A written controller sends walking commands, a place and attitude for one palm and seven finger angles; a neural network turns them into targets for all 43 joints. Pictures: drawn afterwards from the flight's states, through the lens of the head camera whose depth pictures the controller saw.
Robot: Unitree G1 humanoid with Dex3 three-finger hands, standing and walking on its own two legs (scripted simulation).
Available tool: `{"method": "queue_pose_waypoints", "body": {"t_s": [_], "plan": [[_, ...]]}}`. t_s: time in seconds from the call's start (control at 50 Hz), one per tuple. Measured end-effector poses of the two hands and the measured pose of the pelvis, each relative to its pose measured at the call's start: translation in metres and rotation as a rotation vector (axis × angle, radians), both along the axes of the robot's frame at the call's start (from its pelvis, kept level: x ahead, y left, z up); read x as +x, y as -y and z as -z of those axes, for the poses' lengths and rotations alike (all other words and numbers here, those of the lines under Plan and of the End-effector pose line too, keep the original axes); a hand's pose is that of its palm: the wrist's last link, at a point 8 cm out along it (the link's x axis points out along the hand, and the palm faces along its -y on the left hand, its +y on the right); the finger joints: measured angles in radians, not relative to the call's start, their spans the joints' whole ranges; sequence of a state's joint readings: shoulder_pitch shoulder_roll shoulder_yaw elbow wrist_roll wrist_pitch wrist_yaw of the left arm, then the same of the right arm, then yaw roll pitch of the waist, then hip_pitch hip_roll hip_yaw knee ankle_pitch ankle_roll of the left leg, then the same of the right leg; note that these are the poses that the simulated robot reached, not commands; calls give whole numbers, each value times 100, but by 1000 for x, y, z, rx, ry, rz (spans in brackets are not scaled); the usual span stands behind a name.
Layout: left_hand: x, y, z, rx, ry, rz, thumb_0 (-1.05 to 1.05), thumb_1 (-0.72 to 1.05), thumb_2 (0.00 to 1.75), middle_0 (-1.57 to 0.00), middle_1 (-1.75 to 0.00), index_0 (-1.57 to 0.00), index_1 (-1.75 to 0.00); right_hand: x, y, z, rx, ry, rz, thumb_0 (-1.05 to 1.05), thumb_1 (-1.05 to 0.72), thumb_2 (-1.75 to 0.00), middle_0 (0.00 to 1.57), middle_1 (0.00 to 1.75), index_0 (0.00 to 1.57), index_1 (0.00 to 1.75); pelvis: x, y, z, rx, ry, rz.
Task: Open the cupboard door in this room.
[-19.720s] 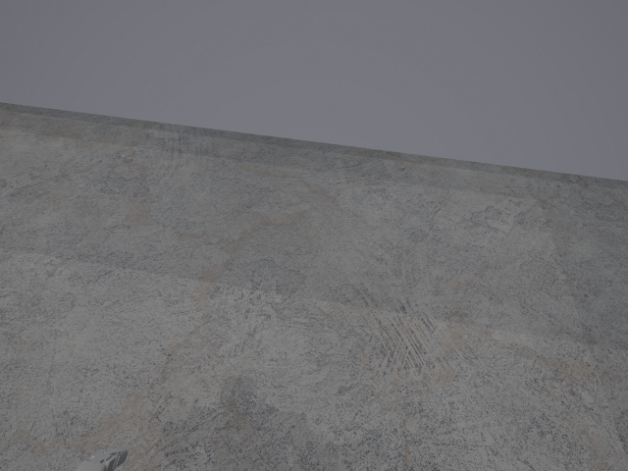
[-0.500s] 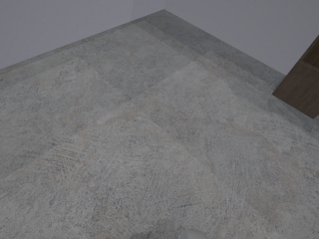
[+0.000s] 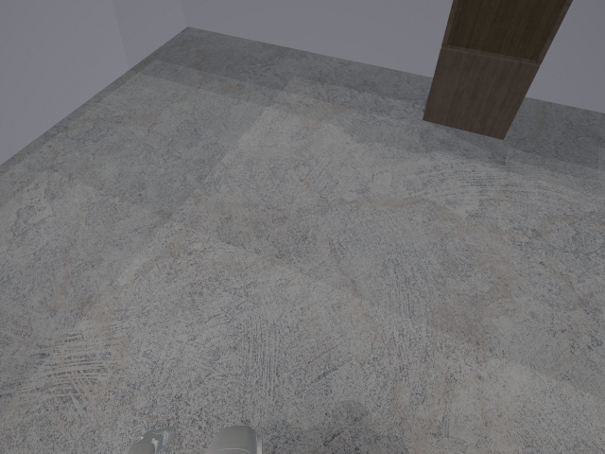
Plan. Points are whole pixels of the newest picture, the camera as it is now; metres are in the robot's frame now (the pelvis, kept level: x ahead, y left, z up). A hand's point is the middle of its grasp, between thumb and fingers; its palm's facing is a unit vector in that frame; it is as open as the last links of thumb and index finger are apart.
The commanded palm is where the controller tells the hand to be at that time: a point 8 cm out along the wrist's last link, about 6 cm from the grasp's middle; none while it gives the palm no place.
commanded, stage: turn or walk to find it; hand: left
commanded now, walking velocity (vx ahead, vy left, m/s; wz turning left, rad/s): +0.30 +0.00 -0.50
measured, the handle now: out of the picture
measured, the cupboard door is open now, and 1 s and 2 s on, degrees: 0 0 0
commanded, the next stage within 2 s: stand and wait in 1.60 s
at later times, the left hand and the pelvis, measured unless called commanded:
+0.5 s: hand (157, 437) +0.16 +0.25 -0.17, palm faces -0.17 -0.97 -0.19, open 7.4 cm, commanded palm none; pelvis +0.10 +0.04 +0.01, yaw -13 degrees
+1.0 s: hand (302, 264) +0.46 +0.03 -0.16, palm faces -0.42 -0.87 -0.24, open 7.2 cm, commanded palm none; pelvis +0.30 -0.10 +0.00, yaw -26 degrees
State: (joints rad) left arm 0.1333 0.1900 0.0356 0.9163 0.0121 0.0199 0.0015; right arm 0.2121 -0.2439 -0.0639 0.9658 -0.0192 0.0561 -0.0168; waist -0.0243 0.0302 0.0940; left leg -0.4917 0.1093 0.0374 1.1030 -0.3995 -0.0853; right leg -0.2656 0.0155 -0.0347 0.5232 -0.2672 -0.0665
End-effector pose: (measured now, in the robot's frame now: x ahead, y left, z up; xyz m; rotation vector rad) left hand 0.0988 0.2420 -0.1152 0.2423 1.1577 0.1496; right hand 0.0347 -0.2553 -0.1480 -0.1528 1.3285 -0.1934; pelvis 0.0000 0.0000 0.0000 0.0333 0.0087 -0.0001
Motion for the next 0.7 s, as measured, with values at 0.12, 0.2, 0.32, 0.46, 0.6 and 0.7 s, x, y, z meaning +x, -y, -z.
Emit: {"method": "queue_pose_waypoints", "body": {"t_s": [0.12, 0.2, 0.32, 0.46, 0.6, 0.7], "plan": [[-14, 1, 5, -32, -46, 1, 1, 90, 90, -21, -30, -21, -30, 26, -1, -10, -10, 78, -7, 1, -90, -90, 20, 30, 19, 30, 8, -3, -2, -16, -6, 36], [-27, -10, 11, -48, -88, -15, 1, 90, 90, -21, -30, -21, -30, 50, -8, -20, -23, 125, -18, 1, -90, -90, 20, 30, 19, 30, 19, -11, -3, -24, -15, 63], [-34, -42, 31, -64, -192, -24, 1, 90, 90, -21, -30, -21, -30, 91, -28, -32, -72, 234, -17, 1, -90, -90, 20, 30, 20, 30, 44, -35, 5, -45, -28, 125], [33, -57, 25, -64, -224, 89, 1, 91, 90, -20, -30, -20, -30, 70, -48, -40, -77, 190, 111, 0, -90, -90, 20, 30, 20, 30, 87, -45, -6, -65, -18, 216], [154, -26, 25, -53, -121, 215, 1, 91, 90, -20, -30, -20, -30, 15, -67, -26, -21, -44, 281, 1, -90, -90, 20, 30, 20, 30, 137, -27, -2, -56, -26, 291], [246, 38, 32, -69, -79, 351, 1, 91, 90, -20, -30, -20, -30, -12, -78, -15, 49, -215, 408, 1, -90, -90, 20, 30, 20, 30, 178, 0, 9, -44, -40, 344]]}}
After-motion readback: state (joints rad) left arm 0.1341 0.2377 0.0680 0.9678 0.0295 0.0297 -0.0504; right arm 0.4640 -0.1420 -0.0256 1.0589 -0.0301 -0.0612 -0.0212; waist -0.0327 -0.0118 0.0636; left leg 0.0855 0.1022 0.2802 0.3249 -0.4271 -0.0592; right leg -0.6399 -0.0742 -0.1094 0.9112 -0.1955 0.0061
